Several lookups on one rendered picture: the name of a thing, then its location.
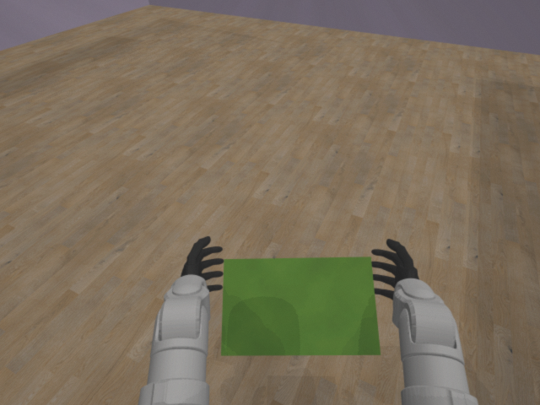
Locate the right robot forearm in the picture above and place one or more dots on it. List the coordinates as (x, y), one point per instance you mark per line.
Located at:
(431, 351)

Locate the carton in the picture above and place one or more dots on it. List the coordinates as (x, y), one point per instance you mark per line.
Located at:
(299, 306)

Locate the robot left hand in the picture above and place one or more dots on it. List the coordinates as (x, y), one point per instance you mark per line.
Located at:
(194, 265)

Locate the left robot forearm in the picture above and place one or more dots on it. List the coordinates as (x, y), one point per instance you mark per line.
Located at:
(178, 358)

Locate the robot right hand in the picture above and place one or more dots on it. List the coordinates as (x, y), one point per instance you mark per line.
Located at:
(404, 266)

